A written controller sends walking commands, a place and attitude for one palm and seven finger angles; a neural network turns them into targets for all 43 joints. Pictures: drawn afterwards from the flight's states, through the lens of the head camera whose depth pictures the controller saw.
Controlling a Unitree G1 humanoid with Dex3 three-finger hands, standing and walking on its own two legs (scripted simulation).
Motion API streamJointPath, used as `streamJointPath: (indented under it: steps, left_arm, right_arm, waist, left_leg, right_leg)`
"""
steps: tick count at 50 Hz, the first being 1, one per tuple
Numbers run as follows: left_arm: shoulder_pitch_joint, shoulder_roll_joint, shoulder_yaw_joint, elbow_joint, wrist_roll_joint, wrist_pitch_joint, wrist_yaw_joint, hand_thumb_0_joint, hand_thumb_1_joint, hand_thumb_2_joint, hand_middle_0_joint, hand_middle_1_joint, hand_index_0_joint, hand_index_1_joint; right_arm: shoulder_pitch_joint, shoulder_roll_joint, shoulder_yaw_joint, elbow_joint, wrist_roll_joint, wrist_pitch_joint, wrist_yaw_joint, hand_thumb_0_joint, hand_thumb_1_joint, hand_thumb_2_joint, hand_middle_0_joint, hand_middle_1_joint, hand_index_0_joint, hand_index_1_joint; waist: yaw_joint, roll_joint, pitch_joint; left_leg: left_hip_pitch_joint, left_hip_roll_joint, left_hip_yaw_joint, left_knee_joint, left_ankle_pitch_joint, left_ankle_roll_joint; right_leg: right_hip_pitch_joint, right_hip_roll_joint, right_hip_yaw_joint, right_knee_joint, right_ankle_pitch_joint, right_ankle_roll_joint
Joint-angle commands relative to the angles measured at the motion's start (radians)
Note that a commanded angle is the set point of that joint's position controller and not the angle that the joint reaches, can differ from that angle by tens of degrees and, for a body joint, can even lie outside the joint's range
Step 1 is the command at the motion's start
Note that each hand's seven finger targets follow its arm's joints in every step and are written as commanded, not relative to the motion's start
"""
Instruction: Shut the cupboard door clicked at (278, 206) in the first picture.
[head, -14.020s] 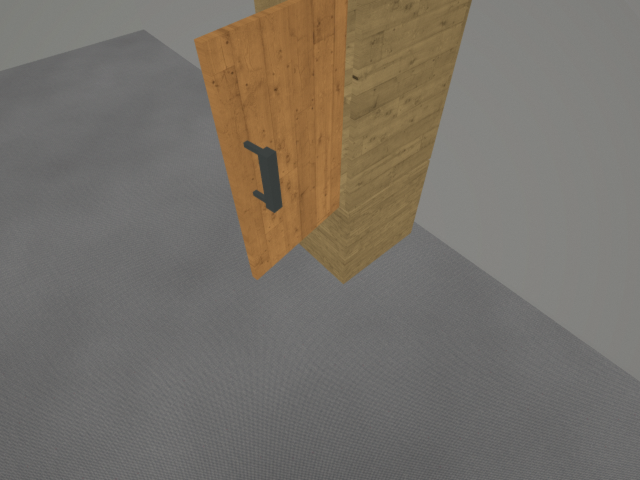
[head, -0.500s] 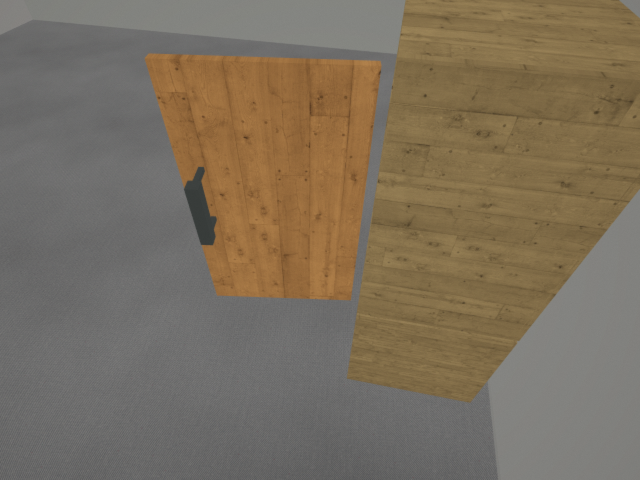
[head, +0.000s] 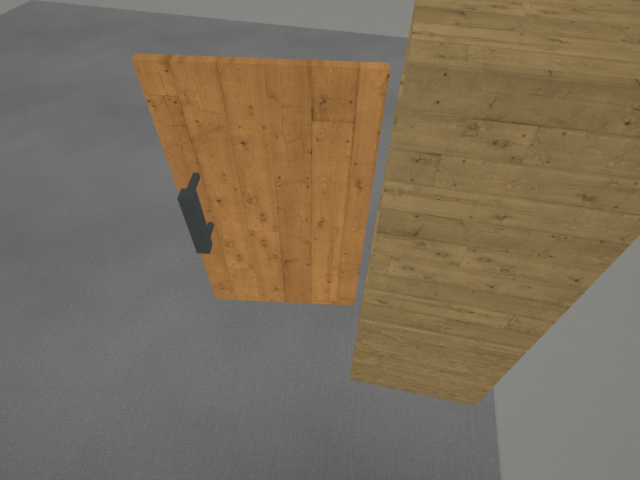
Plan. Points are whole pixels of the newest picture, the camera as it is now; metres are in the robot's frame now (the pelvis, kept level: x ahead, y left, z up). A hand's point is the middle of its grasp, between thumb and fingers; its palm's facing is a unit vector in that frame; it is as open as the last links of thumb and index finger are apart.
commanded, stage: look again from close up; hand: left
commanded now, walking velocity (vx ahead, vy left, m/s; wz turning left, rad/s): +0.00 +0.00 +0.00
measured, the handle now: (199, 214) +0.53 +0.24 -0.02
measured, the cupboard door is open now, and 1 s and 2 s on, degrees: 99 99 99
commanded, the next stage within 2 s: shuffle to correct the standing spot in 0.02 s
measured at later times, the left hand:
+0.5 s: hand out of the picture +0.05 +0.21 -0.19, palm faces +0.01 -0.98 -0.21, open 7.4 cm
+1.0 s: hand out of the picture +0.13 +0.19 -0.18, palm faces -0.02 -0.98 -0.22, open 7.3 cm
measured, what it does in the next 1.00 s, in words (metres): steps on the spot: right foot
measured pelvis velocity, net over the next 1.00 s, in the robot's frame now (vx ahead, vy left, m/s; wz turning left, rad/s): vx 0.07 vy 0.02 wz -0.03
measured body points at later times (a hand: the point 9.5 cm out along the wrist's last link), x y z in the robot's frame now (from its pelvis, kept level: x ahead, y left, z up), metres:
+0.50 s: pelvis +0.05 +0.02 -0.01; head +0.06 +0.03 +0.44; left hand +0.05 +0.26 -0.17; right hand +0.06 -0.24 -0.16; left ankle +0.01 +0.07 -0.74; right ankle +0.01 -0.14 -0.74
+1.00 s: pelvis +0.07 +0.02 -0.01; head +0.09 +0.01 +0.44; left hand +0.13 +0.24 -0.16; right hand +0.06 -0.19 -0.17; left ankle +0.01 +0.07 -0.74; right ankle +0.08 -0.10 -0.74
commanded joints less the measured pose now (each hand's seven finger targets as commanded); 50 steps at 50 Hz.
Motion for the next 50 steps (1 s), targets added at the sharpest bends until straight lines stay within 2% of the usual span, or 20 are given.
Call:
streamJointPath:
  steps: [1, 6, 9, 12, 15, 18, 20, 22, 23, 24, 25, 26, 27, 30, 32, 39, 40, 42, 44, 50]
  left_arm:
    - [-0.015, 0.192, 0.037, -0.052, 0.002, -0.017, 0.013, 0.000, 0.900, 0.900, -0.200, -0.300, -0.200, -0.300]
    - [-0.030, 0.201, 0.036, -0.051, 0.002, -0.017, 0.011, 0.000, 0.900, 0.900, -0.200, -0.300, -0.200, -0.300]
    - [0.010, 0.141, 0.026, -0.028, 0.002, -0.008, 0.012, 0.000, 0.900, 0.900, -0.200, -0.300, -0.200, -0.300]
    - [0.047, 0.116, 0.024, -0.024, 0.006, 0.005, 0.009, 0.000, 0.900, 0.900, -0.200, -0.300, -0.200, -0.300]
    - [0.083, 0.126, 0.036, -0.031, 0.007, 0.008, 0.007, 0.000, 0.900, 0.900, -0.200, -0.300, -0.200, -0.300]
    - [0.133, 0.129, 0.053, -0.033, 0.005, 0.002, 0.011, 0.000, 0.900, 0.900, -0.200, -0.300, -0.200, -0.300]
    - [0.168, 0.131, 0.064, -0.037, 0.005, -0.001, 0.016, 0.000, 0.900, 0.900, -0.200, -0.300, -0.200, -0.300]
    - [0.184, 0.113, 0.072, -0.040, 0.006, 0.001, 0.018, 0.000, 0.900, 0.900, -0.200, -0.300, -0.200, -0.300]
    - [0.174, 0.087, 0.067, -0.046, 0.006, 0.006, 0.019, 0.000, 0.900, 0.900, -0.200, -0.300, -0.200, -0.300]
    - [0.145, 0.042, 0.056, -0.058, 0.006, 0.014, 0.019, 0.000, 0.900, 0.900, -0.200, -0.300, -0.200, -0.300]
    - [0.125, -0.016, 0.036, -0.069, 0.007, 0.021, 0.026, 0.000, 0.900, 0.900, -0.200, -0.300, -0.200, -0.300]
    - [0.102, -0.030, 0.026, -0.075, 0.003, 0.026, 0.039, 0.000, 0.900, 0.900, -0.200, -0.300, -0.200, -0.300]
    - [0.105, -0.031, 0.028, -0.069, -0.004, 0.031, 0.045, 0.000, 0.900, 0.900, -0.200, -0.300, -0.200, -0.300]
    - [0.129, -0.037, 0.036, -0.051, -0.007, 0.034, 0.040, 0.000, 0.900, 0.900, -0.200, -0.300, -0.200, -0.300]
    - [0.144, -0.053, 0.037, -0.040, -0.010, 0.036, 0.037, 0.000, 0.900, 0.900, -0.200, -0.300, -0.200, -0.300]
    - [0.139, -0.077, 0.048, -0.043, -0.004, 0.036, 0.038, 0.000, 0.900, 0.900, -0.200, -0.300, -0.200, -0.300]
    - [0.149, -0.077, 0.049, -0.043, -0.003, 0.033, 0.040, 0.000, 0.900, 0.900, -0.200, -0.300, -0.200, -0.300]
    - [0.164, -0.069, 0.048, -0.032, -0.004, 0.022, 0.043, 0.000, 0.900, 0.900, -0.200, -0.300, -0.200, -0.300]
    - [0.151, -0.067, 0.042, -0.027, -0.008, 0.012, 0.043, 0.000, 0.900, 0.900, -0.200, -0.300, -0.200, -0.300]
    - [0.110, -0.061, 0.037, -0.023, -0.006, 0.004, 0.040, 0.000, 0.900, 0.900, -0.200, -0.300, -0.200, -0.300]
  right_arm:
    - [-0.031, -0.204, -0.040, -0.058, 0.005, -0.013, -0.010, 0.000, -0.900, -0.900, 0.200, 0.300, 0.200, 0.300]
    - [-0.049, -0.210, -0.037, -0.057, 0.005, -0.013, -0.009, 0.000, -0.900, -0.900, 0.200, 0.300, 0.200, 0.300]
    - [-0.010, -0.141, -0.015, -0.042, 0.000, 0.002, -0.004, 0.000, -0.900, -0.900, 0.200, 0.300, 0.200, 0.300]
    - [0.024, -0.105, -0.006, -0.041, -0.007, 0.016, -0.001, 0.000, -0.900, -0.900, 0.200, 0.300, 0.200, 0.300]
    - [0.057, -0.086, -0.003, -0.050, -0.008, 0.018, -0.002, 0.000, -0.900, -0.900, 0.200, 0.300, 0.200, 0.300]
    - [0.092, -0.063, -0.002, -0.064, -0.009, 0.010, -0.006, 0.000, -0.900, -0.900, 0.200, 0.300, 0.200, 0.300]
    - [0.113, -0.051, -0.005, -0.073, -0.007, 0.006, -0.009, 0.000, -0.900, -0.900, 0.200, 0.300, 0.200, 0.300]
    - [0.152, -0.040, -0.008, -0.071, -0.004, 0.001, -0.012, 0.000, -0.900, -0.900, 0.200, 0.300, 0.200, 0.300]
    - [0.188, -0.038, -0.009, -0.063, -0.003, -0.002, -0.014, 0.000, -0.900, -0.900, 0.200, 0.300, 0.200, 0.300]
    - [0.243, -0.059, -0.018, -0.043, -0.004, -0.005, -0.019, 0.000, -0.900, -0.900, 0.200, 0.300, 0.200, 0.300]
    - [0.306, -0.075, -0.020, -0.018, -0.002, -0.004, -0.030, 0.000, -0.900, -0.900, 0.200, 0.300, 0.200, 0.300]
    - [0.333, -0.045, -0.012, -0.002, 0.000, -0.001, -0.045, 0.000, -0.900, -0.900, 0.200, 0.300, 0.200, 0.300]
    - [0.328, -0.035, -0.009, -0.004, 0.001, -0.003, -0.057, 0.000, -0.900, -0.900, 0.200, 0.300, 0.200, 0.300]
    - [0.258, -0.029, -0.018, -0.019, 0.005, -0.007, -0.067, 0.000, -0.900, -0.900, 0.200, 0.300, 0.200, 0.300]
    - [0.233, -0.016, -0.024, -0.019, 0.007, -0.010, -0.070, 0.000, -0.900, -0.900, 0.200, 0.300, 0.200, 0.300]
    - [0.252, 0.056, -0.036, 0.007, 0.004, -0.003, -0.075, 0.000, -0.900, -0.900, 0.200, 0.300, 0.200, 0.300]
    - [0.248, 0.061, -0.037, 0.006, 0.005, -0.002, -0.075, 0.000, -0.900, -0.900, 0.200, 0.300, 0.200, 0.300]
    - [0.256, 0.077, -0.037, 0.002, 0.007, 0.002, -0.071, 0.000, -0.900, -0.900, 0.200, 0.300, 0.200, 0.300]
    - [0.262, 0.089, -0.036, 0.008, 0.008, 0.007, -0.065, 0.000, -0.900, -0.900, 0.200, 0.300, 0.200, 0.300]
    - [0.227, 0.069, -0.029, 0.025, 0.005, -0.005, -0.059, 0.000, -0.900, -0.900, 0.200, 0.300, 0.200, 0.300]
  waist:
    - [0.002, 0.003, -0.084]
    - [0.003, 0.001, -0.090]
    - [0.004, -0.022, -0.089]
    - [0.008, -0.036, -0.018]
    - [0.014, -0.063, 0.027]
    - [0.021, -0.128, -0.003]
    - [0.028, -0.121, -0.002]
    - [0.021, -0.099, 0.001]
    - [0.003, -0.063, 0.004]
    - [-0.022, 0.062, 0.016]
    - [-0.034, 0.193, 0.023]
    - [-0.033, 0.163, 0.043]
    - [-0.025, 0.121, 0.041]
    - [0.003, 0.077, 0.023]
    - [0.013, 0.066, -0.005]
    - [0.013, 0.058, 0.018]
    - [0.018, 0.047, 0.013]
    - [0.011, 0.010, -0.018]
    - [-0.006, -0.035, -0.050]
    - [-0.003, -0.005, -0.033]
  left_leg:
    - [0.043, 0.173, -0.148, -0.084, 0.208, -0.038]
    - [0.054, 0.172, -0.148, -0.093, 0.205, -0.039]
    - [0.047, 0.157, -0.130, -0.075, 0.098, -0.045]
    - [-0.009, 0.134, -0.106, -0.055, -0.077, -0.052]
    - [-0.078, 0.105, -0.073, 0.003, -0.129, -0.055]
    - [-0.132, 0.080, -0.035, 0.084, -0.091, -0.063]
    - [-0.160, 0.079, -0.018, 0.121, -0.092, -0.063]
    - [-0.122, 0.082, -0.018, 0.098, -0.048, -0.055]
    - [-0.049, 0.100, -0.043, 0.053, 0.038, -0.048]
    - [0.078, 0.170, -0.123, 0.015, 0.280, -0.033]
    - [0.168, 0.271, -0.230, -0.032, 0.660, -0.026]
    - [0.204, 0.308, -0.262, -0.038, 0.958, -0.018]
    - [0.188, 0.323, -0.236, -0.020, 1.062, -0.007]
    - [0.159, 0.306, -0.194, -0.020, 0.988, 0.035]
    - [0.149, 0.292, -0.179, -0.034, 0.888, 0.032]
    - [0.081, 0.264, -0.171, 0.004, 0.745, -0.003]
    - [0.073, 0.245, -0.168, 0.026, 0.720, -0.019]
    - [0.021, 0.188, -0.136, 0.048, 0.527, -0.055]
    - [0.019, 0.162, -0.111, 0.018, 0.353, -0.066]
    - [0.071, 0.178, -0.109, -0.051, 0.371, -0.058]
  right_leg:
    - [0.042, -0.093, 0.078, -0.046, 0.170, -0.052]
    - [0.055, -0.096, 0.080, -0.059, 0.174, -0.053]
    - [0.056, -0.103, 0.091, -0.073, 0.109, -0.051]
    - [-0.004, -0.116, 0.127, -0.095, -0.081, -0.063]
    - [-0.010, -0.149, 0.190, -0.123, -0.163, -0.092]
    - [0.075, -0.201, 0.240, -0.099, -0.036, -0.135]
    - [0.109, -0.227, 0.246, -0.064, 0.052, -0.157]
    - [0.092, -0.209, 0.205, 0.001, 0.120, -0.153]
    - [0.032, -0.162, 0.144, 0.065, 0.131, -0.130]
    - [-0.093, -0.072, 0.037, 0.198, 0.104, -0.084]
    - [-0.200, -0.001, -0.066, 0.313, -0.113, -0.031]
    - [-0.263, 0.000, -0.022, 0.383, -0.300, -0.011]
    - [-0.236, -0.025, 0.017, 0.412, -0.311, -0.011]
    - [-0.168, -0.035, 0.012, 0.359, -0.220, -0.020]
    - [-0.126, -0.026, 0.004, 0.311, -0.160, -0.021]
    - [-0.063, -0.009, 0.016, 0.174, -0.014, -0.049]
    - [-0.040, -0.015, 0.030, 0.137, 0.070, -0.055]
    - [0.042, -0.060, 0.085, 0.098, 0.336, -0.075]
    - [0.063, -0.097, 0.108, 0.102, 0.453, -0.095]
    - [0.044, -0.065, 0.076, 0.057, 0.333, -0.071]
